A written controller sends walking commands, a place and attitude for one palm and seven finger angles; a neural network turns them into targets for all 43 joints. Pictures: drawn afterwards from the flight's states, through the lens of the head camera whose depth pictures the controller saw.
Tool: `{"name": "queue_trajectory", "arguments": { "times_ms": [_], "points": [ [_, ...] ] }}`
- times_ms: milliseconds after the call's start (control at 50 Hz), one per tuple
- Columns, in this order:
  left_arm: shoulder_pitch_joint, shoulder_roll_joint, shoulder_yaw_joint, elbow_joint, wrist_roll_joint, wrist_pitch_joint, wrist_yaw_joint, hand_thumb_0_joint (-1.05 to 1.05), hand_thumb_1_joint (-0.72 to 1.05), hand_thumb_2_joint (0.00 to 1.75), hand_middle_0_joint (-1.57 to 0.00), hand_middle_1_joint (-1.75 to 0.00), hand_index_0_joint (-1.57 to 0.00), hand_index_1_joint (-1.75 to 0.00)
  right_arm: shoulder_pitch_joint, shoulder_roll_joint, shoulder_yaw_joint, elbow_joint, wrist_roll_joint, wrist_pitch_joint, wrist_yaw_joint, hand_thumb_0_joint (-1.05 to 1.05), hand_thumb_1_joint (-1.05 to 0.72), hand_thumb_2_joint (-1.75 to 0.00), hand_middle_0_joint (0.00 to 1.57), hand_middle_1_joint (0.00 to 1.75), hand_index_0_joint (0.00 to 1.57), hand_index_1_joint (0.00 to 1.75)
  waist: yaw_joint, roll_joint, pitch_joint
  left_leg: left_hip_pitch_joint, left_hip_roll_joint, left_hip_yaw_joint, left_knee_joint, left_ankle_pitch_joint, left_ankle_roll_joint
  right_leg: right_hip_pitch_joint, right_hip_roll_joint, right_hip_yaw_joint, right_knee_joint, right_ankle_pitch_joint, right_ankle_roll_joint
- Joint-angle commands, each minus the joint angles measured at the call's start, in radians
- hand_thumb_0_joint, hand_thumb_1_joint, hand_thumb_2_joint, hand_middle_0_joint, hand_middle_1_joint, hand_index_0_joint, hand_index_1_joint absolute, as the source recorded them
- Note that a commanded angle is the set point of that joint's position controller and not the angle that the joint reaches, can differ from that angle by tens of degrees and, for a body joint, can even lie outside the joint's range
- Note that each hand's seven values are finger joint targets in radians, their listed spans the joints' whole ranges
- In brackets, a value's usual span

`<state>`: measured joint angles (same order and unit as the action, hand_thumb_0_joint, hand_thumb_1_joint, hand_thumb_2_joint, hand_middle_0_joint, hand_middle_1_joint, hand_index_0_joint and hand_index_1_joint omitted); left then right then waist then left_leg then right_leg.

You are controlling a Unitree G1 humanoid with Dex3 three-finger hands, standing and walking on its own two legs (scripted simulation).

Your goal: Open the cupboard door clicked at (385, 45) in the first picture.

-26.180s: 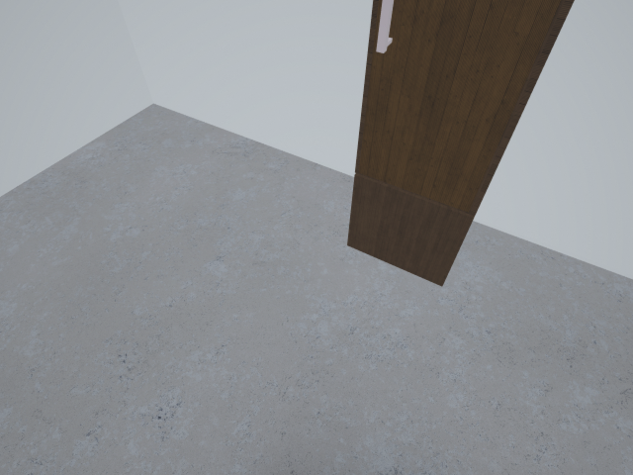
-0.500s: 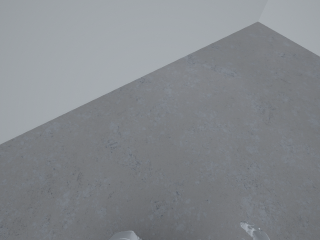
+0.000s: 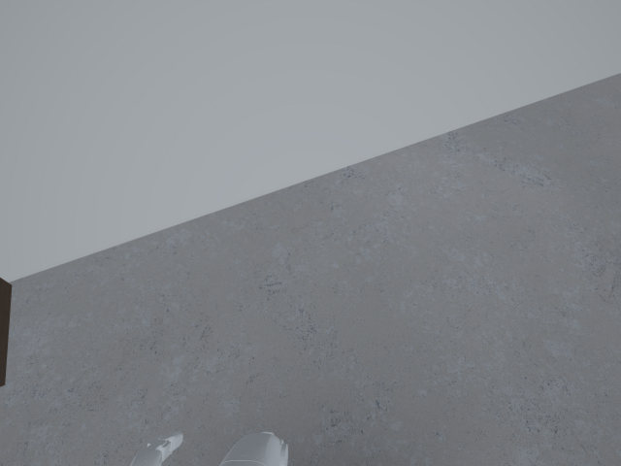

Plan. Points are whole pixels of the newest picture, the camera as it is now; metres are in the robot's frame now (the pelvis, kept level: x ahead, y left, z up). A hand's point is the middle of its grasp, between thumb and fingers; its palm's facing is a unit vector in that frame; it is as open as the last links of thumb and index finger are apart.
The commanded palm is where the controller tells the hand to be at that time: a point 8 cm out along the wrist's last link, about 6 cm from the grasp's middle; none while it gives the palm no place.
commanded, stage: turn to face it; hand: left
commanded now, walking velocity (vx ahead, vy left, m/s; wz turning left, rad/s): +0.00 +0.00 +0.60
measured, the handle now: out of the picture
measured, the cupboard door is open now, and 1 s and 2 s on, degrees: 44 44 44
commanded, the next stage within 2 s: take the last steps up to it in 1.70 s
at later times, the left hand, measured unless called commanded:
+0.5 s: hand out of the picture +0.06 +0.25 -0.16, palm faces +0.33 -0.90 -0.28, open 7.4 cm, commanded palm none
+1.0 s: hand out of the picture -0.03 +0.20 -0.19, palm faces +0.63 -0.74 -0.24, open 7.3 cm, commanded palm none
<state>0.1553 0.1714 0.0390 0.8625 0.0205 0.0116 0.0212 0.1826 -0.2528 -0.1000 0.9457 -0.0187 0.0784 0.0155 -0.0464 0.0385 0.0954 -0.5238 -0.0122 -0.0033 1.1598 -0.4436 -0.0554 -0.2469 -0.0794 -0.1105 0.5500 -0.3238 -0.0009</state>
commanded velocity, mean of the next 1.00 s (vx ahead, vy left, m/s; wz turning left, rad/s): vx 0.00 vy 0.00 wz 0.60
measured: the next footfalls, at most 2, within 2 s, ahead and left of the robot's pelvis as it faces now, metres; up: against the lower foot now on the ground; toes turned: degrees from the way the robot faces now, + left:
left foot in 0.24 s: +0.04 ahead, +0.14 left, +0.00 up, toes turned +16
right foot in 0.58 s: +0.13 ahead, -0.11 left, +0.00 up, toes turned +19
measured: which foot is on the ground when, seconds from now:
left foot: up 0.00-0.22, down 0.24-0.58, up 0.60-0.94, down 0.96-1.00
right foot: down 0.00-0.22, up 0.24-0.56, down 0.58-0.96, up 0.98-1.00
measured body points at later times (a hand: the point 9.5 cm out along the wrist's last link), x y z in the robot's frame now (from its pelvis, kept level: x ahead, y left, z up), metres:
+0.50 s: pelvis +0.03 +0.01 +0.00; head +0.09 +0.03 +0.44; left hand +0.04 +0.30 -0.14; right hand +0.20 -0.20 -0.14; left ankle +0.00 +0.12 -0.74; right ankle +0.07 -0.13 -0.69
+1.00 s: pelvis +0.07 +0.01 -0.02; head +0.11 +0.07 +0.43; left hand -0.06 +0.24 -0.17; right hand +0.32 -0.12 -0.15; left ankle +0.02 +0.10 -0.74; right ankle +0.09 -0.12 -0.71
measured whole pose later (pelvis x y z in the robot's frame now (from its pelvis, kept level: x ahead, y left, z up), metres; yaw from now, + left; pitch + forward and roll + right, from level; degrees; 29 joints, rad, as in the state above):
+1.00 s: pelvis +0.07 +0.01 -0.02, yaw +39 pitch +1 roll +1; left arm 0.24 0.24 0.07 0.92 0.01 0.03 0.01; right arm 0.09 -0.23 -0.07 0.90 -0.02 0.03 0.02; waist 0.00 -0.05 0.12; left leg -0.35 -0.01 0.10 0.64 -0.30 0.05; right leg -0.32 -0.17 -0.19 0.88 -0.54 0.07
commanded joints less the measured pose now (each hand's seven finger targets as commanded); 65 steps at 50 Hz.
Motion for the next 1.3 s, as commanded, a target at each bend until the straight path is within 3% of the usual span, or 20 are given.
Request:
{"name": "queue_trajectory", "arguments": {
  "times_ms": [0,100,160,180,200,220,320,460,520,540,560,580,640,820,900,920,940,960,1060,1280],
  "points": [
    [0.068,0.190,0.052,-0.040,0.004,-0.033,0.017,0.00,0.90,0.90,-0.20,-0.30,-0.20,-0.30,-0.067,-0.025,0.008,-0.086,0.008,-0.024,0.015,0.00,-0.90,-0.90,0.20,0.30,0.20,0.30,0.055,-0.220,-0.114,-0.032,0.040,0.043,-0.116,0.001,-0.018,0.191,-0.253,0.068,-0.162,0.619,-0.092],
    [0.111,0.230,0.072,-0.011,0.012,-0.029,0.012,0.00,0.90,0.90,-0.20,-0.30,-0.20,-0.30,-0.107,-0.008,0.021,-0.103,0.012,-0.036,0.019,0.00,-0.90,-0.90,0.20,0.30,0.20,0.30,0.082,-0.264,-0.125,0.071,0.030,0.110,-0.398,-0.013,0.003,0.226,-0.290,0.016,-0.090,0.689,-0.092],
    [0.102,0.245,0.081,-0.010,0.001,-0.026,0.004,0.00,0.90,0.90,-0.20,-0.30,-0.20,-0.30,-0.028,-0.042,0.013,-0.091,0.006,-0.048,0.014,0.00,-0.90,-0.90,0.20,0.30,0.20,0.30,0.032,-0.216,-0.167,0.265,-0.002,0.144,-0.641,0.166,0.028,0.157,-0.271,-0.049,0.052,0.663,-0.034],
    [0.091,0.230,0.077,-0.022,-0.008,-0.023,-0.001,0.00,0.90,0.90,-0.20,-0.30,-0.20,-0.30,0.045,-0.096,-0.003,-0.075,0.001,-0.056,0.012,0.00,-0.90,-0.90,0.20,0.30,0.20,0.30,-0.012,-0.097,-0.220,0.455,0.059,0.080,-0.722,0.373,0.060,0.028,-0.243,-0.089,0.206,0.533,0.014],
    [0.077,0.158,0.061,-0.062,-0.014,-0.017,-0.010,0.00,0.90,0.90,-0.20,-0.30,-0.20,-0.30,0.112,-0.212,-0.033,-0.073,-0.007,-0.061,0.007,0.00,-0.90,-0.90,0.20,0.30,0.20,0.30,-0.047,0.227,-0.264,0.644,0.344,-0.306,-0.743,0.750,0.197,-0.277,-0.088,-0.108,0.452,-0.122,0.090],
    [0.009,0.138,0.047,-0.100,-0.005,-0.004,-0.002,0.00,0.90,0.90,-0.20,-0.30,-0.20,-0.30,0.175,-0.265,-0.043,-0.053,-0.003,-0.051,-0.003,0.00,-0.90,-0.90,0.20,0.30,0.20,0.30,-0.079,0.235,-0.263,0.593,0.460,-0.394,-0.757,0.868,0.307,-0.347,-0.051,0.009,0.591,-0.377,0.085],
    [0.004,0.139,0.057,-0.035,0.000,0.014,-0.012,0.00,0.90,0.90,-0.20,-0.30,-0.20,-0.30,-0.002,-0.164,-0.012,-0.092,-0.009,-0.070,-0.032,0.00,-0.90,-0.90,0.20,0.30,0.20,0.30,0.020,0.101,-0.134,0.378,0.261,-0.226,-0.792,0.620,0.219,-0.327,-0.036,0.106,0.593,-0.109,0.090],
    [0.017,0.129,0.048,-0.051,-0.008,0.009,-0.009,0.00,0.90,0.90,-0.20,-0.30,-0.20,-0.30,-0.018,-0.175,-0.019,-0.096,-0.011,-0.057,-0.025,0.00,-0.90,-0.90,0.20,0.30,0.20,0.30,0.028,0.124,-0.145,0.323,0.222,-0.262,-0.753,0.599,0.213,-0.145,0.043,0.067,0.246,-0.103,0.083],
    [0.116,0.146,0.057,-0.034,-0.009,-0.007,-0.005,0.00,0.90,0.90,-0.20,-0.30,-0.20,-0.30,-0.076,-0.164,-0.022,-0.113,-0.003,-0.050,-0.022,0.00,-0.90,-0.90,0.20,0.30,0.20,0.30,0.082,0.109,-0.156,0.191,0.167,-0.267,-0.671,0.489,0.161,0.082,0.060,0.049,-0.032,0.074,0.070],
    [0.151,0.194,0.067,-0.030,-0.001,-0.020,0.001,0.00,0.90,0.90,-0.20,-0.30,-0.20,-0.30,-0.073,-0.124,-0.018,-0.120,0.007,-0.051,-0.017,0.00,-0.90,-0.90,0.20,0.30,0.20,0.30,0.101,-0.016,-0.167,0.089,0.092,-0.213,-0.562,0.336,0.104,0.210,-0.042,0.146,-0.177,0.135,0.042],
    [0.173,0.287,0.086,-0.029,0.015,-0.030,0.010,0.00,0.90,0.90,-0.20,-0.30,-0.20,-0.30,-0.054,-0.053,-0.009,-0.140,0.013,-0.053,-0.010,0.00,-0.90,-0.90,0.20,0.30,0.20,0.30,0.107,-0.327,-0.170,-0.084,-0.071,-0.034,-0.303,-0.060,0.022,0.293,-0.328,0.447,-0.258,0.251,-0.073],
    [0.166,0.308,0.076,-0.037,0.007,-0.025,0.010,0.00,0.90,0.90,-0.20,-0.30,-0.20,-0.30,-0.062,-0.079,-0.012,-0.147,0.006,-0.048,-0.005,0.00,-0.90,-0.90,0.20,0.30,0.20,0.30,0.111,-0.311,-0.151,-0.068,-0.043,-0.051,-0.065,-0.202,0.026,0.168,-0.436,0.468,-0.261,0.289,-0.159],
    [0.039,0.185,0.050,-0.057,0.001,-0.026,0.018,0.00,0.90,0.90,-0.20,-0.30,-0.20,-0.30,-0.072,-0.064,-0.009,-0.101,0.001,-0.026,0.004,0.00,-0.90,-0.90,0.20,0.30,0.20,0.30,0.040,-0.237,-0.073,-0.079,0.032,-0.050,0.124,-0.020,0.004,0.084,-0.277,0.234,-0.212,0.403,-0.120],
    [0.149,0.229,0.073,-0.008,0.010,-0.031,0.012,0.00,0.90,0.90,-0.20,-0.30,-0.20,-0.30,-0.140,-0.002,0.025,-0.105,0.012,-0.038,0.019,0.00,-0.90,-0.90,0.20,0.30,0.20,0.30,0.092,-0.251,-0.128,0.052,0.017,0.114,-0.385,-0.014,0.006,0.261,-0.284,0.007,-0.092,0.749,-0.092],
    [0.109,0.241,0.079,-0.009,-0.004,-0.027,0.001,0.00,0.90,0.90,-0.20,-0.30,-0.20,-0.30,-0.013,-0.059,0.010,-0.084,0.004,-0.051,0.015,0.00,-0.90,-0.90,0.20,0.30,0.20,0.30,0.010,-0.182,-0.186,0.350,0.004,0.130,-0.697,0.243,0.044,0.119,-0.265,-0.082,0.131,0.661,-0.013],
    [0.104,0.200,0.075,-0.037,-0.012,-0.022,-0.006,0.00,0.90,0.90,-0.20,-0.30,-0.20,-0.30,0.062,-0.155,-0.016,-0.075,-0.006,-0.061,0.009,0.00,-0.90,-0.90,0.20,0.30,0.20,0.30,-0.033,0.047,-0.249,0.555,0.188,-0.099,-0.729,0.536,0.133,-0.106,-0.181,-0.124,0.340,0.335,0.052],
    [0.052,0.131,0.049,-0.088,-0.015,-0.017,-0.009,0.00,0.90,0.90,-0.20,-0.30,-0.20,-0.30,0.144,-0.259,-0.041,-0.065,-0.006,-0.059,-0.002,0.00,-0.90,-0.90,0.20,0.30,0.20,0.30,-0.075,0.305,-0.271,0.641,0.446,-0.435,-0.756,0.990,0.308,-0.344,-0.051,-0.066,0.577,-0.369,0.100],
    [-0.007,0.154,0.050,-0.103,-0.001,0.004,0.004,0.00,0.90,0.90,-0.20,-0.30,-0.20,-0.30,0.176,-0.255,-0.038,-0.042,0.001,-0.054,-0.012,0.00,-0.90,-0.90,0.20,0.30,0.20,0.30,-0.082,0.152,-0.280,0.605,0.462,-0.403,-0.754,0.870,0.330,-0.370,-0.055,0.065,0.657,-0.358,0.084],
    [0.034,0.141,0.059,-0.028,0.000,0.018,-0.012,0.00,0.90,0.90,-0.20,-0.30,-0.20,-0.30,-0.015,-0.158,-0.004,-0.092,-0.005,-0.071,-0.031,0.00,-0.90,-0.90,0.20,0.30,0.20,0.30,0.033,0.096,-0.125,0.355,0.251,-0.201,-0.814,0.578,0.216,-0.311,-0.043,0.107,0.616,-0.078,0.095],
    [0.045,0.130,0.051,-0.055,-0.011,-0.001,-0.005,0.00,0.90,0.90,-0.20,-0.30,-0.20,-0.30,-0.017,-0.164,-0.021,-0.090,-0.008,-0.056,-0.025,0.00,-0.90,-0.90,0.20,0.30,0.20,0.30,0.046,0.124,-0.162,0.294,0.196,-0.305,-0.714,0.616,0.201,-0.041,0.070,0.064,0.091,-0.033,0.075]
  ]
}}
